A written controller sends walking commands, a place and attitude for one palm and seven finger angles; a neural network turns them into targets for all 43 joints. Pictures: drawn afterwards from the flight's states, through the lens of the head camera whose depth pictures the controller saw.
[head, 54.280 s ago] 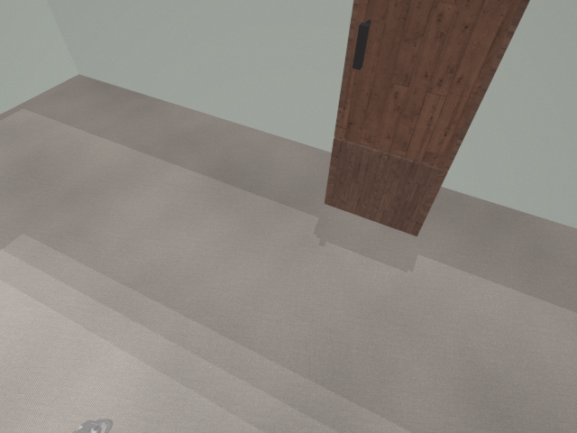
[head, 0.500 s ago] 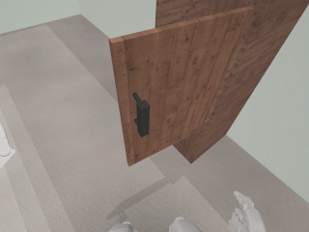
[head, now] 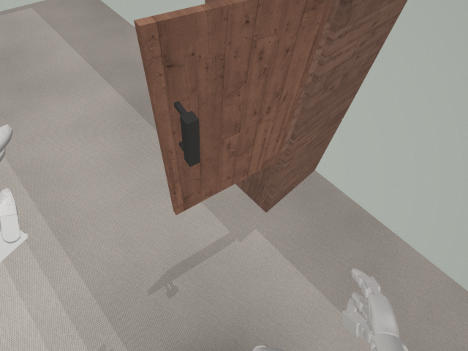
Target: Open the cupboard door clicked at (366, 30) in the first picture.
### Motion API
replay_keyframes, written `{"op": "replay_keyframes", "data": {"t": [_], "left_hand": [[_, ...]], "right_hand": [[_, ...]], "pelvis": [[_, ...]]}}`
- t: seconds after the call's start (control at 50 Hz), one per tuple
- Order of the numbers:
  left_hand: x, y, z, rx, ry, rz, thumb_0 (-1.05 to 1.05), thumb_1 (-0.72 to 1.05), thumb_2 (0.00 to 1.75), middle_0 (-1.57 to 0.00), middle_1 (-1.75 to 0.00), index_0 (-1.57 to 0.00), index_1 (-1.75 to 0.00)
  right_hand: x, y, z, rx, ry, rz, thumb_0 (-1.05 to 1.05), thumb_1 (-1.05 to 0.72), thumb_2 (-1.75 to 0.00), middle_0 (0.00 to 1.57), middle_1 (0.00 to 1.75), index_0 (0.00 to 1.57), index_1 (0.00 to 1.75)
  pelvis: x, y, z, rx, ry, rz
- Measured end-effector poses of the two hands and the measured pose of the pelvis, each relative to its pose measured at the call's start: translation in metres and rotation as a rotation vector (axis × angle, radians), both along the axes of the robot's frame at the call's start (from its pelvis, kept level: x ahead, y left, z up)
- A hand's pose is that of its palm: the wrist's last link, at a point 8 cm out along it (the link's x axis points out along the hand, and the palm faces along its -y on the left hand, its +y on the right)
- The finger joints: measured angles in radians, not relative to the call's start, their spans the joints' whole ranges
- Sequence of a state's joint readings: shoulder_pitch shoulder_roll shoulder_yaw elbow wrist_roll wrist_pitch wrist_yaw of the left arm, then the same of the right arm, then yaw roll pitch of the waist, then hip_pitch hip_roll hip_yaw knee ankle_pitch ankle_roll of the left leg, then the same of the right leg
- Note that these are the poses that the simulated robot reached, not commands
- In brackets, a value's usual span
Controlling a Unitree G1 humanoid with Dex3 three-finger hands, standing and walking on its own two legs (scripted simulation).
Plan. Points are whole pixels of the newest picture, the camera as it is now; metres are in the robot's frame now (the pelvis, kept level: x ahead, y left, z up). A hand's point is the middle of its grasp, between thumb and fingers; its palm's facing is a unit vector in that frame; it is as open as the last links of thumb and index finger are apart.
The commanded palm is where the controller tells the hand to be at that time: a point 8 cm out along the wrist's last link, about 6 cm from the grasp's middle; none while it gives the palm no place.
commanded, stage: stop stepping back and stand still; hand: left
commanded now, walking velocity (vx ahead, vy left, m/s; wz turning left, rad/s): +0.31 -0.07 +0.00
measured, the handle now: (185, 134) +0.51 +0.12 +0.03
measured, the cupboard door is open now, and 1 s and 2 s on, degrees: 81 81 81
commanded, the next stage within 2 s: let the arm hang, fingers relaxed in 0.66 s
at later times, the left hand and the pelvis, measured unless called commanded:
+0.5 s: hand out of the picture +0.11 +0.24 +0.16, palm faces +0.45 -0.76 -0.48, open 7.4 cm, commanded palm +0.04 +0.28 +0.18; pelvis -0.09 -0.03 -0.01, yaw +2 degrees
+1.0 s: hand out of the picture +0.01 +0.17 -0.14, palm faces +0.08 -0.97 -0.25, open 7.4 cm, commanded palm none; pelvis -0.10 -0.03 -0.01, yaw +6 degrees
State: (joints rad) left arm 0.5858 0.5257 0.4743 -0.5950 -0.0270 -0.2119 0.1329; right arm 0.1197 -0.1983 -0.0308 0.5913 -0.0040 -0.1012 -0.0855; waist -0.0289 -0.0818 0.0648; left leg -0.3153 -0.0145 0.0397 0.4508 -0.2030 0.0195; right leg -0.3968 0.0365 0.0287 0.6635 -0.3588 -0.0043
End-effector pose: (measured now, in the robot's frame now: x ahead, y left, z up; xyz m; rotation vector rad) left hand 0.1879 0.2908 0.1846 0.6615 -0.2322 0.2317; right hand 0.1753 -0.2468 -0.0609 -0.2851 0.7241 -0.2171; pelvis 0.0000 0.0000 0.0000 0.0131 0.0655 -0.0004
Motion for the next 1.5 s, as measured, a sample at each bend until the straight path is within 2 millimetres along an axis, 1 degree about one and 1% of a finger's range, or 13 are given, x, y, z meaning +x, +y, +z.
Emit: {"op": "replay_keyframes", "data": {"t": [0.18,0.36,0.5,0.62,0.76,0.82,0.9,0.98,1.04,1.18,1.28,1.38,1.5], "left_hand": [[-0.083,-0.015,-0.002,-0.038,0.010,0.129,0.02,0.89,0.90,-0.22,-0.30,-0.21,-0.30],[-0.110,-0.023,-0.007,-0.167,-0.081,0.173,0.02,0.89,0.90,-0.22,-0.30,-0.21,-0.30],[-0.123,-0.019,-0.003,-0.078,-0.105,0.139,0.02,0.89,0.90,-0.22,-0.30,-0.21,-0.30],[-0.134,-0.019,-0.002,-0.066,-0.110,0.172,0.02,0.89,0.90,-0.22,-0.30,-0.21,-0.30],[-0.139,-0.016,-0.007,-0.121,-0.127,0.173,0.02,0.89,0.90,-0.22,-0.30,-0.21,-0.30],[-0.120,-0.006,-0.054,-0.175,0.083,0.193,0.01,0.89,0.90,-0.21,-0.30,-0.21,-0.30],[-0.121,-0.013,-0.176,-0.370,0.557,0.302,0.01,0.90,0.90,-0.20,-0.30,-0.20,-0.30],[-0.177,-0.060,-0.281,-0.529,1.033,0.335,0.01,0.91,0.90,-0.20,-0.30,-0.19,-0.30],[-0.232,-0.096,-0.321,-0.637,1.278,0.361,0.01,0.93,0.90,-0.20,-0.30,-0.20,-0.30],[-0.312,-0.078,-0.327,-0.661,1.463,0.540,-0.02,1.00,0.90,-0.21,-0.30,-0.21,-0.30],[-0.345,-0.067,-0.319,-0.635,1.553,0.617,0.00,0.95,0.90,-0.21,-0.30,-0.20,-0.30],[-0.348,-0.060,-0.315,-0.616,1.567,0.637,0.01,0.93,0.90,-0.20,-0.30,-0.20,-0.30],[-0.320,-0.056,-0.315,-0.608,1.504,0.599,0.01,0.91,0.90,-0.20,-0.30,-0.20,-0.30]], "right_hand": [[-0.076,0.000,-0.020,0.085,0.016,0.049,0.01,-0.90,-0.90,0.20,0.30,0.20,0.30],[-0.131,-0.023,-0.021,0.045,0.074,0.016,0.01,-0.90,-0.90,0.20,0.30,0.20,0.30],[-0.143,-0.033,-0.022,0.026,0.004,-0.016,0.01,-0.90,-0.90,0.20,0.30,0.20,0.30],[-0.139,-0.026,-0.034,0.067,0.027,0.023,0.01,-0.90,-0.90,0.20,0.30,0.20,0.30],[-0.127,-0.011,-0.028,0.049,0.019,0.074,0.01,-0.90,-0.90,0.20,0.30,0.20,0.30],[-0.121,-0.008,-0.042,0.082,0.065,0.123,0.01,-0.90,-0.90,0.20,0.30,0.20,0.30],[-0.124,-0.006,-0.065,0.112,0.179,0.150,0.01,-0.90,-0.90,0.20,0.30,0.20,0.30],[-0.145,-0.007,-0.072,0.136,0.280,0.104,0.01,-0.90,-0.90,0.20,0.30,0.20,0.30],[-0.172,-0.010,-0.072,0.124,0.381,0.061,0.00,-0.90,-0.90,0.20,0.30,0.20,0.30],[-0.241,-0.012,-0.078,0.101,0.656,0.025,0.00,-0.91,-0.90,0.20,0.30,0.20,0.30],[-0.270,-0.009,-0.081,0.117,0.743,-0.003,0.00,-0.91,-0.90,0.20,0.30,0.20,0.30],[-0.278,-0.004,-0.085,0.132,0.762,-0.013,0.00,-0.91,-0.90,0.20,0.30,0.20,0.30],[-0.263,0.000,-0.087,0.140,0.720,-0.005,0.00,-0.91,-0.90,0.20,0.30,0.20,0.30]], "pelvis": [[-0.050,-0.022,-0.003,-0.004,-0.056,0.000],[-0.077,-0.030,0.003,0.020,-0.054,0.014],[-0.089,-0.027,-0.008,0.019,-0.085,0.027],[-0.092,-0.032,-0.011,0.002,-0.094,0.040],[-0.093,-0.024,-0.011,-0.005,-0.099,0.043],[-0.094,-0.019,-0.012,-0.006,-0.070,0.086],[-0.094,-0.023,-0.017,0.025,-0.057,0.118],[-0.096,-0.027,-0.014,0.012,-0.087,0.109],[-0.097,-0.028,-0.009,0.003,-0.098,0.103],[-0.102,-0.028,0.000,-0.018,-0.086,0.117],[-0.102,-0.023,0.003,-0.016,-0.085,0.118],[-0.103,-0.020,0.003,-0.012,-0.087,0.114],[-0.102,-0.017,0.003,-0.007,-0.091,0.112]]}}
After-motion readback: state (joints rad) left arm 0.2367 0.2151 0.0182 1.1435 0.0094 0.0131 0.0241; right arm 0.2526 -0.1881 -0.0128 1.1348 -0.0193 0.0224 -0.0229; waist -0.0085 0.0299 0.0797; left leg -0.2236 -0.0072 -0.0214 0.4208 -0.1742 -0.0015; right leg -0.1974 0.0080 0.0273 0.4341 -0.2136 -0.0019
